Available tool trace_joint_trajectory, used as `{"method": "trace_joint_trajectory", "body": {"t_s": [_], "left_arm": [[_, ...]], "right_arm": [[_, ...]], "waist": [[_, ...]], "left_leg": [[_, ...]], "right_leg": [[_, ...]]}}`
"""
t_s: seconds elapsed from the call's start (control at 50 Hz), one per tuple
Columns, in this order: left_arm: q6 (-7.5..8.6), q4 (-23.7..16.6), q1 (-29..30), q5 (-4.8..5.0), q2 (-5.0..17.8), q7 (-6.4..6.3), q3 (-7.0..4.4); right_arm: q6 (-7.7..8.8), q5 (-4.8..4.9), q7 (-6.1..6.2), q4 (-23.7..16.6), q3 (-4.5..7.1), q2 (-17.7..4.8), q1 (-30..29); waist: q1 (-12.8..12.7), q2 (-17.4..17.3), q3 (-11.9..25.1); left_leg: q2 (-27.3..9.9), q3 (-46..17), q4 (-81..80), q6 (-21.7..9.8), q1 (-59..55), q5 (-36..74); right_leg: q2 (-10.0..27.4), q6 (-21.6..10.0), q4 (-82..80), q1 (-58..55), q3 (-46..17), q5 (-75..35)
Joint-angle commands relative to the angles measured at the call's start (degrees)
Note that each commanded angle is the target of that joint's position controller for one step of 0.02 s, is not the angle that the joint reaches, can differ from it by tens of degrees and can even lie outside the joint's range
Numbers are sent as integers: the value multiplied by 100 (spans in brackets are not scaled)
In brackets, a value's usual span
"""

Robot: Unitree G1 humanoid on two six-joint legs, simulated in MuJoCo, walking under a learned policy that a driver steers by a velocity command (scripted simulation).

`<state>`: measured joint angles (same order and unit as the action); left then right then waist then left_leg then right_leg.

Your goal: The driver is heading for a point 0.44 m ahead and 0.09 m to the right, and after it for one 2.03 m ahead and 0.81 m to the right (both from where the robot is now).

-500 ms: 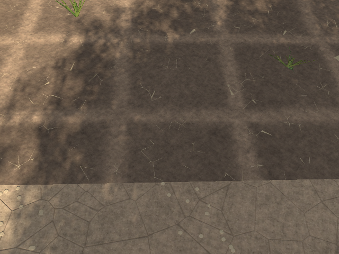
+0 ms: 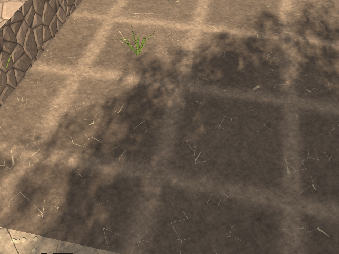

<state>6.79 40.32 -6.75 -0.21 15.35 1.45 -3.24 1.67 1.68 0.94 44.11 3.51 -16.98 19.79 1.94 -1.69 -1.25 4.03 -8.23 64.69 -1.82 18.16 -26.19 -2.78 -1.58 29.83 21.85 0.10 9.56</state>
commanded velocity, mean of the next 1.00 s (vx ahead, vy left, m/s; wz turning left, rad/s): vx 0.32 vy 0.00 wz -0.27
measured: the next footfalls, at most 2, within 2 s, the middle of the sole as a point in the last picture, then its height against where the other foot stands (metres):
left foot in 0.38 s outside the picture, level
right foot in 0.82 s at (203, 252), level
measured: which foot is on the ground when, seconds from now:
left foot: up 0.00-0.36, down 0.38-0.82, up 0.84-1.00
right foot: down 0.00-0.38, up 0.40-0.80, down 0.82-1.00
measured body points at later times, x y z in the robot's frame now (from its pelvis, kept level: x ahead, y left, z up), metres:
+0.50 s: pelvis +0.26 +0.05 +0.01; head +0.29 +0.07 +0.46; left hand +0.31 +0.33 -0.13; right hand +0.43 -0.21 -0.07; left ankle +0.32 +0.16 -0.73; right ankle +0.16 -0.09 -0.64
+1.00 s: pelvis +0.40 +0.01 +0.01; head +0.44 -0.03 +0.45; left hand +0.65 +0.22 -0.08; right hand +0.45 -0.31 -0.11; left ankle +0.42 +0.16 -0.66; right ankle +0.45 -0.10 -0.73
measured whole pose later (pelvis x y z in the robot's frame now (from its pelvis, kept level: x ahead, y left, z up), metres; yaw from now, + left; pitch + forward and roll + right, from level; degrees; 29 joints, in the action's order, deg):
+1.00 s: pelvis +0.40 +0.01 +0.01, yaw -21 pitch +3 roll +1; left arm -1.0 35.7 -9.1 -0.1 17.5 0.2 -4.1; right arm 0.0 -0.2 1.5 44.0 3.7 -17.7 4.9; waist -0.7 -0.7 -4.2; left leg -0.4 -2.2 61.6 3.0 29.0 -26.7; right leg -3.3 -3.6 27.7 24.2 -2.5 6.0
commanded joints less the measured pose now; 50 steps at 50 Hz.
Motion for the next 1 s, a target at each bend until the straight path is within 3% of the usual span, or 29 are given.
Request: {"method": "trace_joint_trajectory", "body": {"t_s": [0.02, 0.06, 0.1, 0.14, 0.2, 0.26, 0.3, 0.34, 0.36, 0.38, 0.4, 0.42, 0.44, 0.48, 0.5, 0.56, 0.64, 0.74, 0.78, 0.8, 0.82, 0.84, 0.86, 0.88, 0.9, 0.92, 0.94, 0.98, 1.0], "left_arm": [[-34, -41, -605, -45, 539, -24, -142], [-4, 53, -594, -29, 497, -23, -118], [22, 166, -688, 41, 671, -27, -160], [1, 246, -752, 73, 860, -47, -205], [-74, 376, -960, 136, 1000, -67, -221], [-163, 573, -1385, 194, 1087, -76, -227], [-226, 644, -1471, 216, 1151, -101, -243], [-287, 677, -1404, 218, 1215, -134, -253], [-290, 674, -1413, 190, 1099, -140, -204], [-266, 540, -1309, 92, 785, -133, -79], [-188, 385, -1952, 78, 149, -143, 117], [-142, 458, -1870, 213, 580, -150, 19], [-147, 353, -1461, 290, 959, -156, -111], [-257, 324, -1170, 168, 870, -213, -148], [-362, 347, -1273, 145, 792, -226, -178], [-595, 207, -1255, 135, 476, -218, -139], [-635, -82, -781, 81, 333, -84, -75], [-701, -471, -259, 49, 589, 124, -177], [-736, -548, -348, 35, 707, 149, -249], [-729, -491, -659, 23, 823, 121, -325], [-717, -413, -1096, 8, 1220, 20, -480], [-737, -543, -1178, -31, 1917, -125, -614], [-695, -744, -1098, -94, 1760, -92, -513], [-648, -800, -923, -42, 1441, -32, -432], [-610, -780, -659, 37, 1259, -44, -384], [-630, -781, -441, 103, 1120, -73, -347], [-668, -816, -231, 99, 1072, -129, -325], [-725, -905, -83, -17, 1109, -191, -342], [-736, -916, -103, -26, 1140, -223, -361]], "right_arm": [[144, -101, -23, -627, 163, -679, -514], [137, -69, -72, -599, 110, -425, -381], [135, -115, -92, -675, 41, -262, -557], [172, -155, -123, -777, -31, -170, -908], [246, -137, -185, -892, -95, -102, -1508], [308, -89, -237, -1045, -77, -192, -1984], [356, -72, -273, -1099, -31, -324, -2070], [397, -73, -265, -987, 66, -516, -1639], [399, -108, -217, -793, 188, -733, -1005], [394, -212, -147, -651, 311, -1082, -58], [307, -281, -110, -553, 428, -1596, 429], [276, -242, -128, -505, 320, -1136, 538], [281, -207, -128, -518, 214, -866, 124], [311, -241, -165, -547, 81, -440, -677], [338, -261, -176, -542, 59, -331, -935], [396, -271, -123, -436, 145, -487, -1262], [293, -235, 35, -307, 219, -698, -1332], [129, -56, 72, -130, 302, -947, -1199], [56, 39, 80, -110, 339, -1018, -1249], [27, 62, 90, -93, 331, -963, -1234], [23, -38, 71, -20, 294, -816, -850], [46, -363, 25, -198, 155, -445, -535], [44, -341, -32, -269, 103, -518, -553], [11, -141, -60, -261, 180, -798, -947], [-24, -89, -31, -328, 169, -738, -1154], [-70, -158, 36, -270, 172, -698, -1201], [-121, -205, 90, -278, 196, -755, -1212], [-166, -200, 97, -241, 173, -638, -1088], [-166, -190, 104, -218, 154, -575, -1051]], "waist": [[-397, 521, 57], [-234, 726, 87], [-232, 700, 50], [-319, 582, 20], [-531, 547, -59], [-657, 560, -136], [-571, 625, -141], [-209, 665, 63], [106, 592, 460], [560, 289, 1208], [400, -1210, 2095], [529, -1166, 2143], [453, -821, 1224], [60, -501, 514], [-156, -587, 379], [-399, -500, 231], [-297, -380, 311], [-188, -289, 333], [-302, -277, 353], [-470, -143, 502], [-577, 461, 814], [-300, 2024, 1143], [-412, 1781, 2128], [-595, 968, 1913], [-449, 687, 1415], [-335, 385, 1065], [-200, 515, 910], [-79, 772, 875], [-83, 790, 928]], "left_leg": [[-738, -33, 407, 41, 2267, 601], [-869, 132, -82, 48, 1892, 736], [-956, 311, -664, 120, 1940, 923], [-1017, 428, -1419, 175, 1913, 1486], [-878, 640, -2549, 221, 1464, 2378], [-675, 679, -3145, 251, 1171, 2641], [-614, 612, -3463, 166, 986, 2450], [-514, 684, -3821, 12, 149, 2301], [-472, 742, -3918, -127, -870, 2235], [-1251, 49, -3720, -452, -2370, 2219], [-2761, -2161, -3984, -1222, -4231, 1549], [-2822, -3067, -4513, -1387, -3966, 605], [-2656, -2228, -4627, -1187, -3233, 1116], [-2201, -816, -4724, -995, -1949, 3298], [-2034, -282, -4802, -921, -1465, 4049], [-1987, 502, -5095, -1010, -799, 4900], [-1832, 1315, -5149, -929, -760, 4806], [-2075, 1476, -4618, -756, -1312, 4506], [-2070, 1538, -3994, -594, -1404, 4631], [-1861, 1703, -3316, -413, -1293, 4732], [-1421, 1893, -2204, -54, -883, 4067], [-647, 2018, -229, 484, 972, 125], [-80, 811, 1002, 586, 1748, -1569], [-334, 353, 1188, 493, 1948, -1183], [-491, 348, 940, 416, 2061, -743], [-624, 345, 513, 428, 2026, -415], [-682, 327, 95, 444, 1732, -142], [-500, 440, -462, 510, 1236, 137], [-441, 443, -767, 553, 1111, 184]], "right_leg": [[1752, -1013, -1659, -1848, -2338, 611], [1546, -1018, -1862, -1507, -1820, -61], [1563, -1152, -2052, -1426, -1496, -556], [1535, -1176, -2170, -1421, -1180, -855], [1333, -1029, -2184, -1287, -727, -1070], [1434, -970, -2013, -1445, -844, -1109], [1577, -868, -1787, -1671, -1039, -1099], [1559, -694, -1290, -1661, -1054, -1521], [1281, -539, -551, -1443, -865, -2006], [950, -302, 910, -603, -621, -1266], [184, 92, 2963, 1381, -76, 1514], [275, 113, 3889, 2009, -651, 2409], [489, 112, 4169, 2310, -700, 2029], [772, 238, 3870, 1900, -531, 1467], [882, 300, 3692, 1545, -529, 1339], [867, 472, 3239, 1189, -339, 884], [822, 411, 1773, 749, -99, -438], [705, 123, 841, 544, 34, -336], [530, -79, 452, 278, 213, -74], [311, -236, 23, -285, 342, -389], [359, -484, -350, -1218, -11, -2111], [1813, -1360, -121, -2676, -2025, -4977], [2548, -2322, -540, -3201, -3580, -3942], [2281, -2091, -762, -2860, -3095, -3187], [1981, -1737, -793, -2379, -2600, -2503], [1742, -1459, -899, -1896, -2312, -1939], [1573, -1326, -1010, -1399, -2133, -1558], [1323, -1258, -1130, -917, -1979, -1426], [1286, -1265, -1127, -874, -1954, -1432]]}}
